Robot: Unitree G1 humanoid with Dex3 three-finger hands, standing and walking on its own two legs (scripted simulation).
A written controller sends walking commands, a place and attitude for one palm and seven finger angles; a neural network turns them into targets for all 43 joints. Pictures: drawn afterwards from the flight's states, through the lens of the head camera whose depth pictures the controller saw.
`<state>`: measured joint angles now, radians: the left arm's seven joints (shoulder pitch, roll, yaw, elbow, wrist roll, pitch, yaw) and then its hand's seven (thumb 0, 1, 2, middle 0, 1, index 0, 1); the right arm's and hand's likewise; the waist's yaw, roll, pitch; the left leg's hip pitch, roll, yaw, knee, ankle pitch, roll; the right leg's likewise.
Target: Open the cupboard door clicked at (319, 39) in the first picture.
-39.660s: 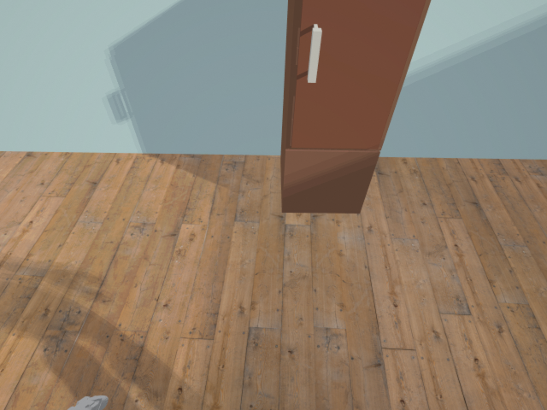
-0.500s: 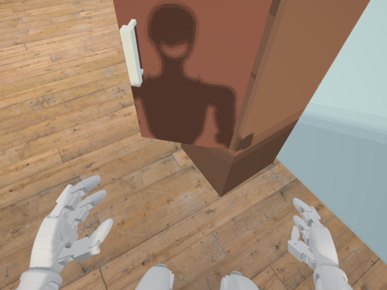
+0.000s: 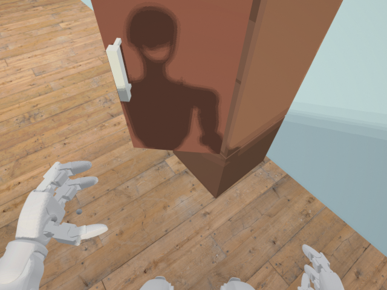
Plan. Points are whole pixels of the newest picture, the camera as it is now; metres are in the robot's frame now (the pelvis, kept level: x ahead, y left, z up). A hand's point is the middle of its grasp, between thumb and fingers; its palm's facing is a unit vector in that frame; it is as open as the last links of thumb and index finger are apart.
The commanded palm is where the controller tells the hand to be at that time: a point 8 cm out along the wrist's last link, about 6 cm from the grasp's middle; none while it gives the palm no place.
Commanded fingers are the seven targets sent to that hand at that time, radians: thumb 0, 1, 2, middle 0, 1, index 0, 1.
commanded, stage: raise the hand with hooked fingers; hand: left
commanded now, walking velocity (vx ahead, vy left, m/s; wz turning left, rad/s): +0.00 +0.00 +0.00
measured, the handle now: (122, 70) +0.61 +0.22 +0.09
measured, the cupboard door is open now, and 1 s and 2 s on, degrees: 46 46 46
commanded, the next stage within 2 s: move the hooked fingers beside the handle in 1.08 s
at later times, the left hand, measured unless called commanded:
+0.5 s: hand (50, 173) +0.29 +0.27 +0.11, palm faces +0.02 -1.00 -0.05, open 14.0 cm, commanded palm +0.27 +0.32 +0.11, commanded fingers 0.00 -0.50 0.30 -0.30 -1.20 -0.30 -1.20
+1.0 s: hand (55, 165) +0.30 +0.26 +0.12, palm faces +0.01 -1.00 -0.04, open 14.0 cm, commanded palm +0.27 +0.31 +0.12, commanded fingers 0.00 -0.50 0.30 -0.30 -1.20 -0.30 -1.20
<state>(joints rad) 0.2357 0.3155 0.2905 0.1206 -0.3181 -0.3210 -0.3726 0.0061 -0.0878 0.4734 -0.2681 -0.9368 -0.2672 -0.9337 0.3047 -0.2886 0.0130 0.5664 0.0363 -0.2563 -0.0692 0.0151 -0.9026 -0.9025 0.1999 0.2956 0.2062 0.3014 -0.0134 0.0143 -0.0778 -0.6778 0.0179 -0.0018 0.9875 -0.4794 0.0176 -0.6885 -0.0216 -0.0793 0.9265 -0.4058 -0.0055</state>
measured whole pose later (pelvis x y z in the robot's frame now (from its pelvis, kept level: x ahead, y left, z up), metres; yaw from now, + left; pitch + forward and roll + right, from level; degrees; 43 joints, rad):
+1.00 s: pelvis +0.01 -0.01 +0.03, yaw -1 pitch +6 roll -1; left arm -0.07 0.42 0.44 0.42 -0.34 -0.22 -0.52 -0.01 -0.50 0.30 -0.30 -1.20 -0.30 -1.20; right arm 0.30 -0.28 0.05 0.56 0.04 -0.20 -0.09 0.01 -0.90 -0.90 0.20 0.30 0.21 0.30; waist 0.01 0.02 -0.05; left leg -0.49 0.02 0.01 0.79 -0.41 0.01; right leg -0.51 -0.01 -0.07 0.75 -0.34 -0.01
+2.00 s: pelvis +0.01 +0.00 +0.01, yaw -2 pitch +14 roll -2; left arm -0.61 0.60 0.50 0.98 -0.23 -0.30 -0.56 -0.01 -0.50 0.30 -0.30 -1.20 -0.30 -1.20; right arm 0.38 -0.29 0.05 0.59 0.03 -0.06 -0.06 0.01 -0.90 -0.90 0.20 0.30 0.21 0.30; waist -0.08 0.00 -0.07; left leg -0.68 0.03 0.03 0.88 -0.44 0.02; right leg -0.70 0.00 -0.05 0.81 -0.34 0.00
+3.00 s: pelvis +0.02 +0.01 +0.00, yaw -4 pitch +25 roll -5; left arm -1.03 0.92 0.58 1.28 -0.05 -0.25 -0.55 -0.01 -0.50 0.30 -0.30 -1.20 -0.30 -1.20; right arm 0.46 -0.29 0.09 0.56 -0.01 0.12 -0.03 0.00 -0.90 -0.90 0.20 0.30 0.21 0.30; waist -0.22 0.01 -0.06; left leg -0.94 0.07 0.01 0.99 -0.48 0.03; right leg -0.93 0.03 -0.06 0.85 -0.35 0.01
